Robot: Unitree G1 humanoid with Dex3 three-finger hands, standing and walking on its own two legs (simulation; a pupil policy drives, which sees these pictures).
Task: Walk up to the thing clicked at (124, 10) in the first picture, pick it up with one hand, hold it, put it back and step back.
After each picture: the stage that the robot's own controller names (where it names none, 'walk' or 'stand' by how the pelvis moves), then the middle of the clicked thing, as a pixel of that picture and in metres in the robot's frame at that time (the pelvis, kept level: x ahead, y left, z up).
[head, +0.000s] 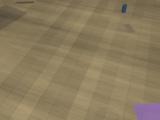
stand; (124, 8) +2.17 -0.65 -0.72
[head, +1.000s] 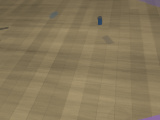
walk; (99, 20) +2.09 -0.17 -0.68
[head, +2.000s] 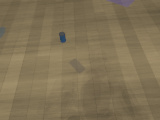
walk; (62, 37) +1.42 +0.29 -0.71
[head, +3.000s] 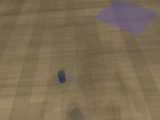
walk; (61, 76) +0.91 +0.27 -0.71
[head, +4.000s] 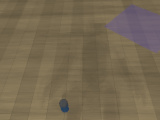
walk; (64, 105) +0.55 +0.21 -0.71
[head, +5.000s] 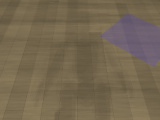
stand; out of the picture +0.40 +0.18 -0.70
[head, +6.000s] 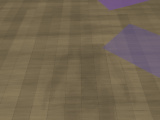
stand; out of the picture +0.35 +0.19 -0.72
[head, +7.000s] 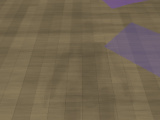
stand; out of the picture +0.35 +0.17 -0.73
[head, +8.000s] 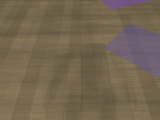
stand; out of the picture +0.36 +0.19 -0.73
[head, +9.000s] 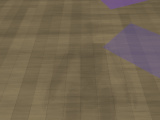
stand; out of the picture +0.35 +0.19 -0.73
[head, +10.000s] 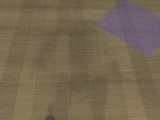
go down; out of the picture +0.37 +0.20 -0.68
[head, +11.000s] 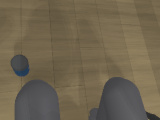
go down; (20, 66) +0.42 +0.23 -0.29
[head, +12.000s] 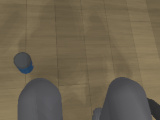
close in; (24, 63) +0.42 +0.24 -0.28
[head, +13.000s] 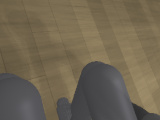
close in; out of the picture +0.41 +0.27 -0.22
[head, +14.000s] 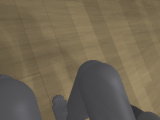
close; out of the picture +0.40 +0.28 -0.22
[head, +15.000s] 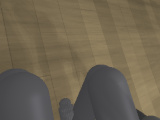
lift; out of the picture +0.35 +0.26 -0.21
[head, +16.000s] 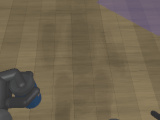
lift; (27, 91) +0.32 +0.19 -0.01
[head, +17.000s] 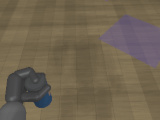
hold; (39, 91) +0.34 +0.17 +0.01
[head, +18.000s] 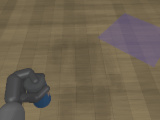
hold; (38, 91) +0.34 +0.17 +0.00
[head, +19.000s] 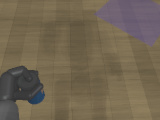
crouch; (32, 88) +0.35 +0.18 -0.06
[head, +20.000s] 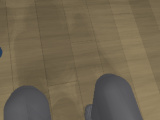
lower; out of the picture +0.47 +0.26 -0.11
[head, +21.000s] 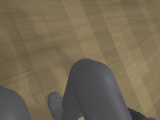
lower; out of the picture +0.42 +0.29 -0.23
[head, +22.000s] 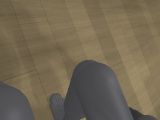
lower; out of the picture +0.42 +0.29 -0.23
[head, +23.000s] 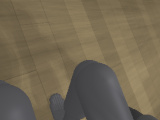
lower; out of the picture +0.42 +0.29 -0.22
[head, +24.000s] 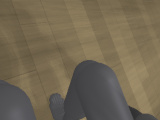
lower; out of the picture +0.42 +0.29 -0.23
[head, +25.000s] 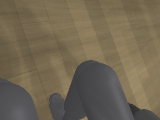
open; out of the picture +0.41 +0.27 -0.23
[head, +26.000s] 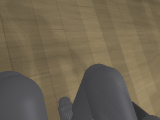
stand; out of the picture +0.40 +0.26 -0.23
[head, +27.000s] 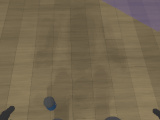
stand; (50, 103) +0.40 +0.20 -0.55
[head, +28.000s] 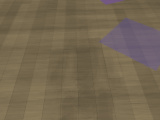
stand; out of the picture +0.37 +0.18 -0.67
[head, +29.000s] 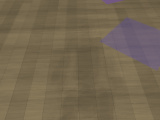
stand; out of the picture +0.37 +0.18 -0.67
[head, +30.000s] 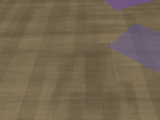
stand; out of the picture +0.39 +0.17 -0.72
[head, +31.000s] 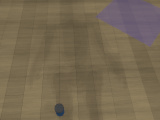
walk; (59, 110) +0.43 +0.14 -0.71
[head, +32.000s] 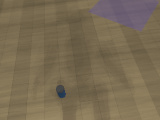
walk; (61, 91) +0.62 +0.23 -0.70
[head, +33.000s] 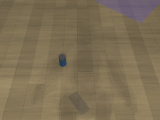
stand; (62, 60) +0.94 +0.20 -0.69
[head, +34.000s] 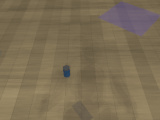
stand; (66, 71) +0.99 +0.18 -0.72
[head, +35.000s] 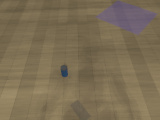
stand; (64, 71) +1.00 +0.20 -0.72
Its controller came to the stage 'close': yes
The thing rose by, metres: 0.70
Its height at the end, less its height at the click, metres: +0.00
